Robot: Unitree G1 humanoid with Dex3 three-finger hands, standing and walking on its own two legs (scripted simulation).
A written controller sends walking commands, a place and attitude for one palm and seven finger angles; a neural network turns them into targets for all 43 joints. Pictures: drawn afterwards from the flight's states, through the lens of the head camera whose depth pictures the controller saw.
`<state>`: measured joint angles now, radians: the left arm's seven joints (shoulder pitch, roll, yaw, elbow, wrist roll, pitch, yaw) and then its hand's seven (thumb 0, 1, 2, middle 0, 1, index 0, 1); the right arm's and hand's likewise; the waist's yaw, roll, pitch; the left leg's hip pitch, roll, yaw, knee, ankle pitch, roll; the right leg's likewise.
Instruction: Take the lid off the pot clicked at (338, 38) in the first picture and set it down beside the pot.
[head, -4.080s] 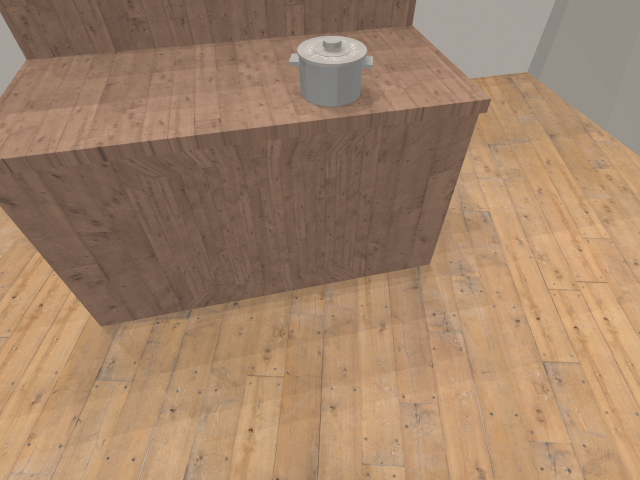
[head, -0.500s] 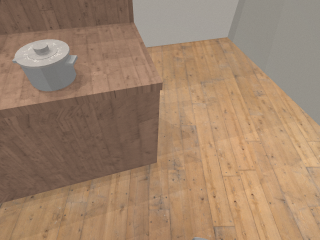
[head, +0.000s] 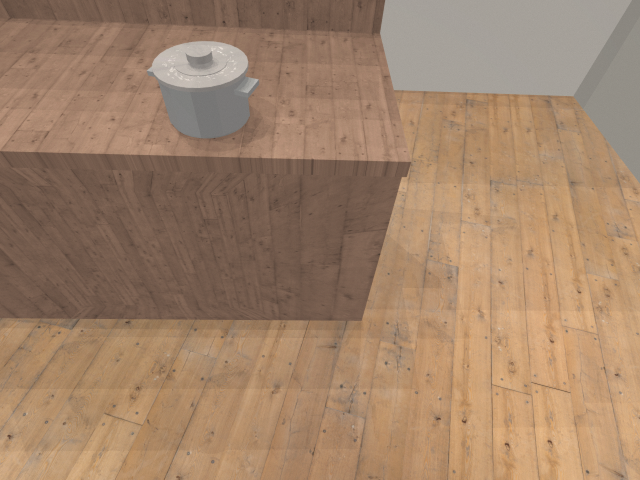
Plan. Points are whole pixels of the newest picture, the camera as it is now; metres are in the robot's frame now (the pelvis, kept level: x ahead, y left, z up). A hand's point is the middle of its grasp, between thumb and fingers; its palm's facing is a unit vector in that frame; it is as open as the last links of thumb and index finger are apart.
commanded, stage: take the last steps up to it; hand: left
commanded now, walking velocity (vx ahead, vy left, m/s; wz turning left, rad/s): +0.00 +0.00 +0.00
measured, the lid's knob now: (199, 54) +0.78 +0.29 +0.11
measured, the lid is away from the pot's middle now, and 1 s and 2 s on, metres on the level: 0.00 0.00 0.00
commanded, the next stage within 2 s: come to a stop and stand still in 1.00 s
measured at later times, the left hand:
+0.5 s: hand out of the picture +0.04 +0.17 -0.14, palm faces +0.19 -0.95 -0.26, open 7.4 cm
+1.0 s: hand (148, 439) +0.18 +0.27 -0.17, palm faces +0.23 -0.95 -0.21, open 7.4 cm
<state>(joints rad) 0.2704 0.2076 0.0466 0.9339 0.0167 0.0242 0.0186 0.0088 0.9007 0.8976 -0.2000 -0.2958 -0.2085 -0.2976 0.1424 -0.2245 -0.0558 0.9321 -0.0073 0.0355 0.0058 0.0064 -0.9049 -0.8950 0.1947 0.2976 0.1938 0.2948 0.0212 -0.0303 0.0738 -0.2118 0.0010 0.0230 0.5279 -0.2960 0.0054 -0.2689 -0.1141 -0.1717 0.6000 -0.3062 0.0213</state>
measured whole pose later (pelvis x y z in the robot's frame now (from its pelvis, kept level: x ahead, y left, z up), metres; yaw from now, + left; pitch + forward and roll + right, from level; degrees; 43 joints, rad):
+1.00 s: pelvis +0.22 +0.08 +0.00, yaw +7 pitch +0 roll +2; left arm 0.32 0.18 0.06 1.08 0.02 -0.02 0.01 0.01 0.91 0.90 -0.19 -0.29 -0.20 -0.30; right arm 0.18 -0.14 -0.05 0.98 -0.01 -0.08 -0.03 -0.02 -0.94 -0.89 0.20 0.30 0.20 0.30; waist 0.04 -0.05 0.05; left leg -0.23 -0.01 0.16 0.48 -0.25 0.04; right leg -0.46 -0.10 -0.06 1.15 -0.39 -0.01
